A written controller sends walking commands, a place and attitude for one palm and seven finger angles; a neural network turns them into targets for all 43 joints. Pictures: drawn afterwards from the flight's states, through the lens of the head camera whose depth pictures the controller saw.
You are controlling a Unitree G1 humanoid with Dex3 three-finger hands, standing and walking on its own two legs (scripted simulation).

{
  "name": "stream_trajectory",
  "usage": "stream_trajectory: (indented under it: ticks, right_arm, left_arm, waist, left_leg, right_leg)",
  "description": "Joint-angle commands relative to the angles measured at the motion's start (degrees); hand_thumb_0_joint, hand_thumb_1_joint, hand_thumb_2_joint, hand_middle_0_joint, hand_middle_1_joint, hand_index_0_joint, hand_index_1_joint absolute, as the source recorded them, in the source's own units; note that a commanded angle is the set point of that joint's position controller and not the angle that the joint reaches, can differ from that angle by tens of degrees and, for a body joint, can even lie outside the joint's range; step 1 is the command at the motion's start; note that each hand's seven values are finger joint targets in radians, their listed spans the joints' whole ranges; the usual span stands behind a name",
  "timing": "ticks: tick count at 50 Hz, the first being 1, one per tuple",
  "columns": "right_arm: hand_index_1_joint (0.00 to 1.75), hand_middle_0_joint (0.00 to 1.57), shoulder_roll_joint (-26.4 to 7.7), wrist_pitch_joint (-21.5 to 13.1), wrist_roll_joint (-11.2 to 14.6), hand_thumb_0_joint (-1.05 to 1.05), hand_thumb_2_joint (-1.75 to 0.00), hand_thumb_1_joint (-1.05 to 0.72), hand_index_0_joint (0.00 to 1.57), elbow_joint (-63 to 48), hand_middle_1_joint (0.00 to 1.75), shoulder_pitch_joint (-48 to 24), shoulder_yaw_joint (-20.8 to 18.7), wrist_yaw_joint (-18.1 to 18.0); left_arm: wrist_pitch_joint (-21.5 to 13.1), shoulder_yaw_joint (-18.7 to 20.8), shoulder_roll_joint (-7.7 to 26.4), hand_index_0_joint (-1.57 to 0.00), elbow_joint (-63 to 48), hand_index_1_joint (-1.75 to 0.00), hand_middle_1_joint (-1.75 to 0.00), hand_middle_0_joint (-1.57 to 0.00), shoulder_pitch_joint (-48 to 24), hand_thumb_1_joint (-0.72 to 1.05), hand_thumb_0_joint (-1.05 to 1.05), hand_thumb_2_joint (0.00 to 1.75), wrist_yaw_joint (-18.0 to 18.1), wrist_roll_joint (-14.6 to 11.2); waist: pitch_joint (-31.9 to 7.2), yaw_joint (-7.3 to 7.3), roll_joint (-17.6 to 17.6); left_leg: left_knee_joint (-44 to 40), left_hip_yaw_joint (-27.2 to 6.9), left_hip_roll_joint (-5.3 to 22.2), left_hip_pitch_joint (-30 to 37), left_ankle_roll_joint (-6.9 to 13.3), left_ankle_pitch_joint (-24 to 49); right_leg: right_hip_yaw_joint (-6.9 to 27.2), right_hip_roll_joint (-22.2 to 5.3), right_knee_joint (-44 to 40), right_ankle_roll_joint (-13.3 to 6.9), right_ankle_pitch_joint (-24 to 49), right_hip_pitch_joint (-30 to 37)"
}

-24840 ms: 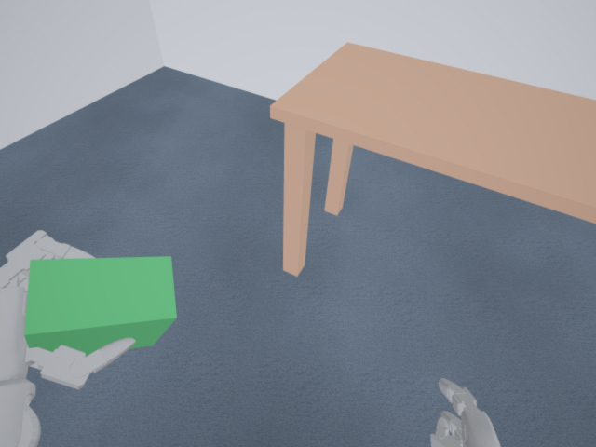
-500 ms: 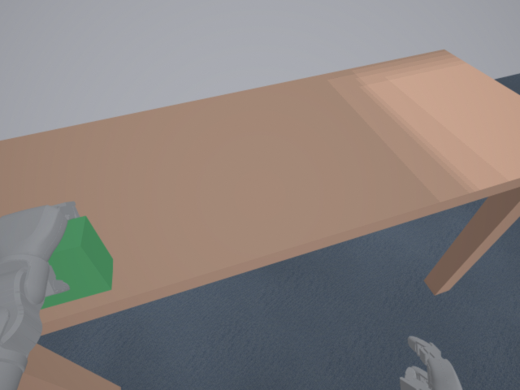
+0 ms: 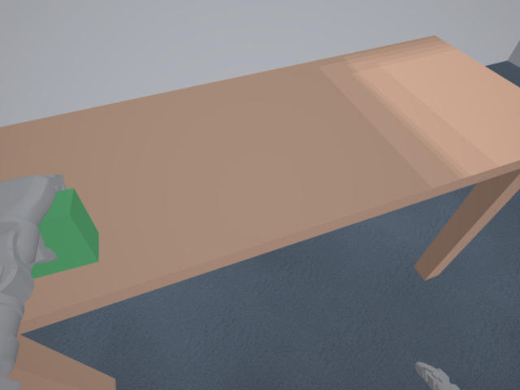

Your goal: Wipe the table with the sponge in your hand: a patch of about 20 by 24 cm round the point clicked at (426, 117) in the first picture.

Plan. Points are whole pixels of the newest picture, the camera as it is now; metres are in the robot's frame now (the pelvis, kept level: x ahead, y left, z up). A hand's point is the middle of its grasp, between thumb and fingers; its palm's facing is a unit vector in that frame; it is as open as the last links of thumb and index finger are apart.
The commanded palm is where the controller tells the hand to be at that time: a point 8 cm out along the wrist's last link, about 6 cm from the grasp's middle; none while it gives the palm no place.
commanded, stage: wipe forward along the first lane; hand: left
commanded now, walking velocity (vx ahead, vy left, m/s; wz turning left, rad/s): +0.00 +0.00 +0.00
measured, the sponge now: (50, 243) +0.30 +0.39 +0.03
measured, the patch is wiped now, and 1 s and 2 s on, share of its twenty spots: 0.30 0.35 0.35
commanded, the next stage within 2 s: slide across to the middle lane in 1.08 s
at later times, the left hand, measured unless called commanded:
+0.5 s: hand (46, 198) +0.36 +0.40 +0.08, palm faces -0.13 +0.03 -0.99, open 10.3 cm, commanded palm +0.37 +0.39 +0.11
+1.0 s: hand (47, 172) +0.42 +0.43 +0.08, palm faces -0.15 +0.01 -0.99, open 10.3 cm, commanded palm +0.42 +0.42 +0.11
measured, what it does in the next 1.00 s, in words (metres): stands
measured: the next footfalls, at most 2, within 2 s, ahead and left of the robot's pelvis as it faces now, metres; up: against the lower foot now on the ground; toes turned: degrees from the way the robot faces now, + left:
none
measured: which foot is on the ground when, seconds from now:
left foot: down 0.00-1.00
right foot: down 0.00-1.00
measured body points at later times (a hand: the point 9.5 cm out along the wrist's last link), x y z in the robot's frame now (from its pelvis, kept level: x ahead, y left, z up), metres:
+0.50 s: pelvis -0.01 +0.00 -0.01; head +0.04 -0.01 +0.44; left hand +0.37 +0.39 +0.13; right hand +0.07 -0.28 -0.14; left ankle +0.00 +0.12 -0.73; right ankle +0.00 -0.13 -0.73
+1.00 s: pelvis +0.00 +0.01 -0.01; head +0.09 +0.02 +0.43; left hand +0.42 +0.42 +0.13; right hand +0.03 -0.28 -0.14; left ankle +0.00 +0.12 -0.73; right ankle +0.00 -0.13 -0.73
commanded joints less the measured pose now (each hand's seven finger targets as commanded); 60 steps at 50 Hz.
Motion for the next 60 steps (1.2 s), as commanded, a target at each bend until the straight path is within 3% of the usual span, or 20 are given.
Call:
stream_trajectory:
  ticks: [1,3,5,8,10,14,16,18,22,27,29,31,33,35,38,47,54,57,58,60]
  right_arm:
    - [0.30,0.20,-8.47,-1.70,-0.30,0.00,-0.90,-0.90,0.20,-6.09,0.30,-0.81,-3.35,-0.63]
    - [0.30,0.20,-8.64,-1.40,-0.20,0.00,-0.90,-0.90,0.20,-5.85,0.30,-0.53,-3.26,-0.70]
    - [0.30,0.20,-8.54,-1.32,-0.22,0.00,-0.90,-0.90,0.20,-5.37,0.30,0.78,-3.45,-0.58]
    - [0.30,0.20,-8.81,-1.01,-0.31,0.00,-0.90,-0.90,0.20,-4.82,0.30,1.73,-3.75,-0.46]
    - [0.30,0.20,-8.70,-0.84,-0.24,0.00,-0.90,-0.90,0.20,-4.67,0.30,2.44,-3.61,-0.37]
    - [0.30,0.20,-8.80,-0.27,-0.24,0.00,-0.90,-0.90,0.20,-4.35,0.30,3.62,-3.70,-0.31]
    - [0.30,0.20,-8.80,-0.21,-0.20,0.00,-0.90,-0.90,0.20,-3.98,0.30,3.97,-3.68,-0.21]
    - [0.30,0.20,-9.09,-0.08,-0.31,0.00,-0.90,-0.90,0.20,-3.62,0.30,4.69,-3.76,-0.26]
    - [0.30,0.20,-9.13,-0.06,-0.01,0.00,-0.90,-0.90,0.20,-3.15,0.30,5.90,-3.39,-0.44]
    - [0.30,0.20,-9.59,0.02,-0.01,0.00,-0.90,-0.90,0.20,-2.50,0.30,7.82,-3.10,-0.95]
    - [0.30,0.20,-9.59,0.38,-0.10,0.00,-0.90,-0.90,0.20,-2.57,0.30,8.83,-3.06,-1.05]
    - [0.30,0.20,-9.64,0.63,-0.03,0.00,-0.90,-0.90,0.20,-2.65,0.30,9.10,-2.91,-1.09]
    - [0.30,0.20,-9.98,1.07,-0.26,0.00,-0.90,-0.90,0.20,-2.45,0.30,9.61,-2.99,-1.17]
    - [0.30,0.20,-9.77,1.31,-0.28,0.00,-0.90,-0.90,0.20,-2.48,0.30,10.45,-3.11,-1.10]
    - [0.30,0.20,-10.21,2.05,-0.47,0.00,-0.90,-0.90,0.20,-1.98,0.30,11.11,-3.45,-0.94]
    - [0.30,0.20,-10.45,3.41,-0.29,0.00,-0.90,-0.90,0.20,-1.29,0.30,12.46,-3.64,-0.38]
    - [0.30,0.20,-10.78,4.49,-0.56,0.00,-0.90,-0.90,0.20,-0.95,0.30,13.57,-3.37,-0.43]
    - [0.30,0.20,-10.73,4.81,-0.58,0.00,-0.90,-0.90,0.20,-1.42,0.30,13.88,-3.25,-0.41]
    - [0.30,0.20,-10.95,4.97,-0.74,0.00,-0.90,-0.90,0.20,-1.21,0.30,13.93,-3.30,-0.48]
    - [0.30,0.20,-10.32,5.12,-0.71,0.00,-0.90,-0.90,0.20,-1.76,0.30,14.23,-3.51,-0.33]
  left_arm:
    - [0.12,2.55,15.41,-1.20,0.74,-1.60,-1.60,-1.20,-15.67,0.10,0.00,1.30,2.16,2.64]
    - [-0.22,2.83,16.72,-1.20,2.45,-1.60,-1.60,-1.20,-18.08,0.10,0.00,1.30,2.34,3.40]
    - [-0.55,0.08,14.46,-1.20,4.86,-1.60,-1.60,-1.20,-20.82,0.10,0.00,1.30,2.56,3.87]
    - [-1.38,1.69,16.59,-1.20,7.09,-1.60,-1.60,-1.20,-21.93,0.10,0.00,1.30,2.88,4.47]
    - [-1.82,-0.10,14.96,-1.20,9.59,-1.60,-1.60,-1.20,-23.57,0.10,0.00,1.30,3.05,4.29]
    - [-2.99,1.03,17.02,-1.20,12.33,-1.60,-1.60,-1.20,-24.94,0.10,0.00,1.30,3.63,4.89]
    - [-3.35,0.39,16.87,-1.20,14.34,-1.60,-1.60,-1.20,-27.01,0.10,0.00,1.30,4.10,5.36]
    - [-3.91,1.91,19.07,-1.20,15.28,-1.60,-1.60,-1.20,-28.53,0.10,0.00,1.30,4.58,5.86]
    - [-3.75,0.26,20.02,-1.20,19.31,-1.60,-1.60,-1.20,-33.62,0.10,0.00,1.30,5.22,6.76]
    - [-3.57,0.85,24.27,-1.20,22.35,-1.60,-1.60,-1.20,-39.39,0.10,0.00,1.30,4.73,7.63]
    - [-4.24,2.03,26.33,-1.20,22.87,-1.60,-1.60,-1.20,-39.47,0.10,0.00,1.30,4.07,7.80]
    - [-4.42,1.06,25.76,-1.20,24.09,-1.60,-1.60,-1.20,-40.18,0.10,0.00,1.30,3.37,7.77]
    - [-5.06,2.93,28.15,-1.20,23.85,-1.60,-1.60,-1.20,-39.93,0.10,0.00,1.30,2.85,7.92]
    - [-5.65,1.79,26.76,-1.20,23.90,-1.60,-1.60,-1.20,-40.30,0.10,0.00,1.30,2.63,8.00]
    - [-6.49,4.47,29.05,-1.20,23.93,-1.60,-1.60,-1.20,-38.83,0.10,0.00,1.30,2.61,8.09]
    - [-6.20,2.89,28.24,-1.20,25.20,-1.60,-1.60,-1.20,-41.16,0.10,0.00,1.30,3.76,8.73]
    - [-5.81,4.17,31.70,-1.20,26.07,-1.60,-1.60,-1.20,-43.04,0.10,0.00,1.30,2.03,9.54]
    - [-5.96,2.92,30.36,-1.20,26.71,-1.60,-1.60,-1.20,-43.87,0.10,0.00,1.30,1.52,9.80]
    - [-6.37,4.20,31.86,-1.20,26.15,-1.60,-1.60,-1.20,-44.22,0.10,0.00,1.30,1.28,9.95]
    - [-6.82,2.20,28.56,-1.20,25.18,-1.60,-1.60,-1.20,-43.05,0.10,0.00,1.30,1.24,9.52]
  waist:
    - [-9.69,-2.19,-3.67]
    - [-10.21,-2.34,-2.46]
    - [-10.98,-3.18,-3.28]
    - [-12.55,-2.65,-2.59]
    - [-11.60,-3.58,-3.99]
    - [-13.45,-3.36,-3.58]
    - [-10.99,-4.06,-3.00]
    - [-12.02,-3.88,-3.48]
    - [-10.71,-5.54,-3.38]
    - [-13.33,-6.41,-2.45]
    - [-16.50,-5.80,-1.32]
    - [-14.87,-6.41,-1.76]
    - [-16.41,-5.62,0.21]
    - [-16.94,-6.21,-0.24]
    - [-17.97,-5.37,-0.41]
    - [-17.79,-6.87,-0.04]
    - [-20.10,-6.46,2.14]
    - [-18.76,-7.09,1.14]
    - [-19.62,-6.62,1.93]
    - [-20.91,-6.73,2.99]
  left_leg:
    - [-3.11,1.96,-2.53,1.29,2.83,8.16]
    - [-3.24,1.86,-2.42,0.91,2.78,7.37]
    - [-2.56,1.67,-2.42,0.56,2.84,6.83]
    - [-2.24,1.68,-2.20,0.36,2.89,7.21]
    - [-1.85,1.66,-2.17,-1.16,2.94,5.93]
    - [-1.30,1.69,-2.20,-2.15,3.01,6.42]
    - [-1.11,1.61,-2.13,-3.02,3.04,4.63]
    - [-1.18,1.61,-1.98,-3.54,3.13,4.36]
    - [-0.78,1.52,-2.15,-5.56,3.17,1.24]
    - [-0.14,1.50,-2.06,-6.14,3.27,0.64]
    - [0.39,1.53,-2.02,-5.75,3.24,3.55]
    - [0.61,1.62,-1.95,-6.44,3.21,2.94]
    - [0.79,1.61,-1.90,-5.93,3.14,5.03]
    - [1.53,1.64,-1.75,-5.67,3.26,6.52]
    - [1.83,1.54,-1.48,-5.13,3.26,9.63]
    - [2.84,1.52,-1.39,-5.34,3.26,11.08]
    - [3.91,1.22,-1.27,-3.23,2.97,16.45]
    - [4.05,0.90,-1.14,-3.74,2.85,15.73]
    - [4.11,0.65,-0.88,-2.53,2.73,17.78]
    - [4.59,0.69,-0.83,-1.09,2.58,19.41]
  right_leg:
    - [-0.13,2.63,-3.47,-3.14,5.75,2.88]
    - [0.19,2.72,-3.46,-3.30,4.48,1.95]
    - [-0.03,2.73,-2.91,-3.20,4.04,0.78]
    - [0.44,2.92,-2.74,-3.52,4.42,0.95]
    - [0.11,2.81,-2.38,-3.20,4.04,0.12]
    - [0.49,2.86,-1.76,-3.22,4.70,0.65]
    - [0.37,2.91,-1.98,-3.19,2.85,-1.62]
    - [0.79,3.00,-2.06,-3.24,2.46,-1.41]
    - [0.81,2.97,-2.00,-2.93,-0.33,-3.45]
    - [1.50,3.03,-1.85,-2.80,-0.59,-3.37]
    - [1.64,3.11,-1.06,-3.01,2.62,-1.37]
    - [1.50,3.13,-1.35,-2.92,2.58,-2.19]
    - [1.77,3.28,-1.13,-3.21,4.44,-1.41]
    - [1.45,3.42,-0.61,-3.13,6.07,-1.92]
    - [1.33,3.68,-0.18,-3.45,8.83,-1.36]
    - [0.97,3.96,0.52,-3.30,9.28,-3.80]
    - [0.76,4.09,1.60,-3.69,12.83,-3.51]
    - [0.27,4.30,1.61,-3.68,11.52,-5.22]
    - [0.37,4.32,1.82,-3.92,12.50,-5.16]
    - [0.01,4.52,2.13,-3.89,12.58,-5.72]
